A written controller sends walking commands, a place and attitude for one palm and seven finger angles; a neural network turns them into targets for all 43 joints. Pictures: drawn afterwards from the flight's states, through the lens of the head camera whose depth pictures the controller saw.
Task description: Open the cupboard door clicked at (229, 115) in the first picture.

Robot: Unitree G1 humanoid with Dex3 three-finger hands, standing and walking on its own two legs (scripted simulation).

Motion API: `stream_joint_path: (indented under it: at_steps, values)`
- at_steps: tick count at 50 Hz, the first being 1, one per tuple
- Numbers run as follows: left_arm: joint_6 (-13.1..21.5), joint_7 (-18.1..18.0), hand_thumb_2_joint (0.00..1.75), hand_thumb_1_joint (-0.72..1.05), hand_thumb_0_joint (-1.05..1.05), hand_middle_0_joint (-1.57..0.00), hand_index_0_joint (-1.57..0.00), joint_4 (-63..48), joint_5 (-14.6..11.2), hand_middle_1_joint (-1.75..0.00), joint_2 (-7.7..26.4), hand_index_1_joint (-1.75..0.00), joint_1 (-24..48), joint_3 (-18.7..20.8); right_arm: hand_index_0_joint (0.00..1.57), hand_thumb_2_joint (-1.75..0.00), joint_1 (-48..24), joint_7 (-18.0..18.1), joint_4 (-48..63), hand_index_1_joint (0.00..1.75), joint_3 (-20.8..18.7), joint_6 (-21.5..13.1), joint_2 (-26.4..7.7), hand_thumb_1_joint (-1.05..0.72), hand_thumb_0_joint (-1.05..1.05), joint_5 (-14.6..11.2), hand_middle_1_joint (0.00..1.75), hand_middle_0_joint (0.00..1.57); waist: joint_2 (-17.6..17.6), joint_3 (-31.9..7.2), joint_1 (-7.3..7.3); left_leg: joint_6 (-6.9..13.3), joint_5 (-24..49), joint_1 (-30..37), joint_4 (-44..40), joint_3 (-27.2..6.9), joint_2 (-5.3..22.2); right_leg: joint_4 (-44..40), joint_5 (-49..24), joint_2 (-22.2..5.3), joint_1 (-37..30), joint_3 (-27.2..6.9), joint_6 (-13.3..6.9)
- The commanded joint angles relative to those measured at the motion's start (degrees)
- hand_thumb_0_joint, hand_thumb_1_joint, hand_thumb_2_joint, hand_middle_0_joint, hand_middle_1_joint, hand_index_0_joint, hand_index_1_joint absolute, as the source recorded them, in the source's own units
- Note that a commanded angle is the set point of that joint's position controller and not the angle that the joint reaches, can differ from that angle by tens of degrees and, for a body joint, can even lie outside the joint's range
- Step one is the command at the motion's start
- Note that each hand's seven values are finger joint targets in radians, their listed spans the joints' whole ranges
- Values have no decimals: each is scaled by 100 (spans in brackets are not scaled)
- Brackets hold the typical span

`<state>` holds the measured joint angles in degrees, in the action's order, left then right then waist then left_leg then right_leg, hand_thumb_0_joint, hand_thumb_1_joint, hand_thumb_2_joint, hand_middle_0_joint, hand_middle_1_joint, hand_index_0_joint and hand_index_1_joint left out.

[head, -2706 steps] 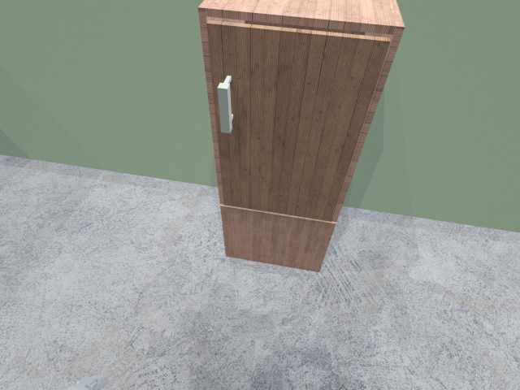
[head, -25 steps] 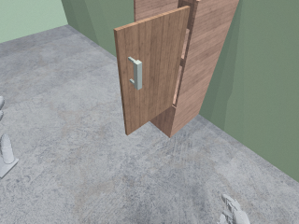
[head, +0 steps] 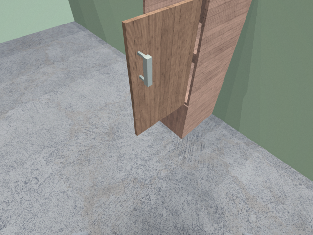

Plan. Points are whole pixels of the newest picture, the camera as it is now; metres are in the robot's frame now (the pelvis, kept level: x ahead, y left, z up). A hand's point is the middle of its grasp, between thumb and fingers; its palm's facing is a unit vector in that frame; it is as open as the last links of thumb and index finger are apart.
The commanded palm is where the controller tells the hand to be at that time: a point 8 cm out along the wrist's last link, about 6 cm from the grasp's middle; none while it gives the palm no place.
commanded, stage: let the arm hang, fingers relaxed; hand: left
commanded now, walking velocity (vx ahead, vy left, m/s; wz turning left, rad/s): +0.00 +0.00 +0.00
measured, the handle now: (144, 68) +0.66 +0.06 +0.06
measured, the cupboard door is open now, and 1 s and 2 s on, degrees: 89 89 89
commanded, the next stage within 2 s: look to check the result in 0.84 s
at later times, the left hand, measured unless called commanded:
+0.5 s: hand out of the picture -0.04 +0.17 -0.16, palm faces +0.04 -0.97 -0.24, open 7.4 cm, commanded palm none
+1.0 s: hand out of the picture +0.01 +0.13 -0.16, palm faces +0.05 -0.98 -0.18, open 7.4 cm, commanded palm none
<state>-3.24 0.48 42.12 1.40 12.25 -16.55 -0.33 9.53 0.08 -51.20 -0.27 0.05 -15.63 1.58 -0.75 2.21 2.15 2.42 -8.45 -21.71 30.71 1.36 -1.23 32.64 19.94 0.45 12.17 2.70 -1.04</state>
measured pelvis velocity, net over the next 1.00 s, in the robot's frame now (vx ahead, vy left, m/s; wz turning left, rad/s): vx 0.04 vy -0.03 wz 0.00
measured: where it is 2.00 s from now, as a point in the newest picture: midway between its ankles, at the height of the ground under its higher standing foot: outside the picture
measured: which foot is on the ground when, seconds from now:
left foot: down 0.00-1.00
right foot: down 0.00-1.00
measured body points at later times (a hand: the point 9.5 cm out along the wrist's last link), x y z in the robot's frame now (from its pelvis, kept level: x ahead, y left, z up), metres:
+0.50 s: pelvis +0.01 -0.01 +0.01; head +0.02 -0.04 +0.46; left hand -0.04 +0.22 -0.14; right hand +0.00 -0.22 -0.17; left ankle +0.09 +0.09 -0.73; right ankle -0.03 -0.11 -0.73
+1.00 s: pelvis +0.04 -0.03 +0.01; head +0.05 -0.04 +0.46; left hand +0.01 +0.18 -0.15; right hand +0.02 -0.24 -0.16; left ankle +0.09 +0.09 -0.73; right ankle -0.03 -0.11 -0.73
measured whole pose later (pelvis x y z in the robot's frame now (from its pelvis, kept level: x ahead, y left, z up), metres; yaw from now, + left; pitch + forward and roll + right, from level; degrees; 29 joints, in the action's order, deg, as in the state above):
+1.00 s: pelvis +0.04 -0.03 +0.01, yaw +0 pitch -2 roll +0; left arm 0.4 -2.4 65.7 -0.1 6.1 -18.4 0.4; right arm 16.0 2.7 -66.1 -0.4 1.0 -6.9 1.2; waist -0.8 3.2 0.8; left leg 0.0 -9.0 -14.3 24.8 0.4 0.2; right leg 23.1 18.5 2.3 3.2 3.0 -3.1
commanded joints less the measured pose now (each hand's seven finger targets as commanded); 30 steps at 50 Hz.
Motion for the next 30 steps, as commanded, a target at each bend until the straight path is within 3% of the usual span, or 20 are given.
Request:
stream_joint_path:
  at_steps: [1, 3, 6, 8, 9, 11, 17, 23, 30]
  values:
    - [309, -155, 90, 90, 0, -20, -20, 284, -49, -30, 861, -30, 3, 257, 20, -90, 73, 53, 70, 30, -84, -11, -422, -90, 0, -3, 30, 20, -604, -356, -129, 7, -34, 849, -727, -881, 596, -1016, -129, -544, 273, -699, -286]
    - [304, -167, 90, 90, 0, -20, -20, 777, -78, -30, 776, -30, -234, 230, 20, -90, 149, 86, -138, 30, -65, 23, -348, -90, 0, -19, 30, 20, -1008, -267, -193, 9, -398, 687, -965, -951, 617, -1075, -126, -485, 41, -633, -260]
    - [305, -171, 90, 90, 0, -20, -20, 1326, -95, -30, 654, -30, -453, 236, 20, -90, 376, 138, -417, 30, -83, 71, -250, -90, 0, -28, 30, 20, -1080, -198, -211, -5, -748, 710, -1090, -982, 626, -1231, -108, -477, -41, -583, -290]
    - [312, -174, 90, 90, 0, -20, -20, 1596, -102, -30, 578, -30, -537, 205, 20, -90, 536, 158, -587, 30, -101, 99, -181, -90, 0, -40, 30, 20, -935, -82, -186, -23, -923, 748, -1136, -954, 617, -1334, -31, -480, 48, -568, -305]
    - [325, -181, 90, 90, 0, -20, -20, 1700, -95, -30, 566, -30, -553, 207, 20, -90, 628, 172, -626, 30, -125, 106, -217, -90, 0, -51, 30, 20, -576, -42, -181, -12, -833, 820, -1097, -967, 638, -1399, -32, -464, 76, -546, -305]
    - [323, -189, 90, 90, 0, -20, -20, 1890, -94, -30, 445, -30, -570, 174, 20, -90, 789, 184, -787, 30, -135, 120, -147, -90, 0, -51, 30, 20, -245, 137, -138, -15, -902, 849, -1111, -917, 633, -1491, 156, -492, 254, -546, -303]
    - [348, -250, 90, 90, 0, -20, -20, 2211, -107, -30, 255, -30, -718, 140, 20, -90, 1007, 195, -1085, 30, -124, 121, 56, -90, 0, -52, 30, 20, 232, 311, -116, -5, -566, 1047, -1030, -775, 625, -1567, 188, -521, 444, -565, -299]
    - [363, -301, 90, 90, 0, -20, -20, 2308, -115, -30, 114, -30, -803, 115, 20, -90, 1055, 188, -1266, 30, -82, 118, 284, -90, 0, -49, 30, 20, 372, 525, -137, -16, -191, 1076, -926, -607, 592, -1595, 22, -567, 525, -601, -268]
    - [391, -335, 90, 90, 0, -20, -20, 2289, -122, -30, 34, -30, -793, 137, 20, -90, 1056, 196, -1388, 30, -47, 74, 433, -90, 0, -40, 30, 20, 131, 502, -176, -24, 215, 1021, -869, -537, 591, -1541, -416, -589, 277, -603, -243]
